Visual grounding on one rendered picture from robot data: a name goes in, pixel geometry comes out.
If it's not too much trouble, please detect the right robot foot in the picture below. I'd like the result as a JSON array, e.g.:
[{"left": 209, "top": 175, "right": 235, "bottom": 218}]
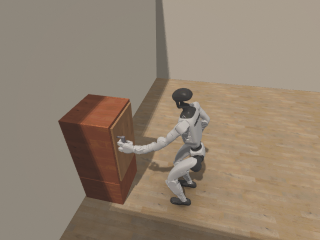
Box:
[{"left": 178, "top": 179, "right": 197, "bottom": 188}]

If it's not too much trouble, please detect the handle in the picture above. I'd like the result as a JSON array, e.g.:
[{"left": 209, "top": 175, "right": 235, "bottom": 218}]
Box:
[{"left": 116, "top": 136, "right": 126, "bottom": 143}]

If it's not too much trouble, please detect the left robot hand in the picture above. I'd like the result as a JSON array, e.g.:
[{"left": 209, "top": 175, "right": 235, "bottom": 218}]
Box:
[{"left": 117, "top": 139, "right": 134, "bottom": 154}]

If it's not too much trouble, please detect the cupboard door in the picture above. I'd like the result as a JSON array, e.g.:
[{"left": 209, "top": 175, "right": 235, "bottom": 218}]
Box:
[{"left": 110, "top": 102, "right": 135, "bottom": 181}]

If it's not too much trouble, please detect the robot left upper arm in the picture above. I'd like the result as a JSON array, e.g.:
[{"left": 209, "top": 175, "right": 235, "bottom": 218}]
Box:
[{"left": 157, "top": 120, "right": 190, "bottom": 147}]

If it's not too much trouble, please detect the robot right upper arm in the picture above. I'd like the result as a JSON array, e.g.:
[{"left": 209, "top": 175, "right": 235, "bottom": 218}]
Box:
[{"left": 189, "top": 101, "right": 210, "bottom": 125}]

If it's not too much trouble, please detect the robot foot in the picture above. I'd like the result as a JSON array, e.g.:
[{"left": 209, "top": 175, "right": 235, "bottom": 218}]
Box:
[
  {"left": 178, "top": 179, "right": 197, "bottom": 188},
  {"left": 170, "top": 197, "right": 191, "bottom": 206}
]

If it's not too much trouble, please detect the left robot foot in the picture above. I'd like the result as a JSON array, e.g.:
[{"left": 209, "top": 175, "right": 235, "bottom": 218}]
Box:
[{"left": 170, "top": 197, "right": 191, "bottom": 206}]

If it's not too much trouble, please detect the right robot forearm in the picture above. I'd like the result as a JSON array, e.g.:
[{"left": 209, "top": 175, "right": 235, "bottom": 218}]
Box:
[{"left": 201, "top": 123, "right": 208, "bottom": 132}]

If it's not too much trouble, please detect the left robot forearm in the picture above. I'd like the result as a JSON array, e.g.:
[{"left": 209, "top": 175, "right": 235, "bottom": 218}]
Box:
[{"left": 133, "top": 141, "right": 166, "bottom": 154}]

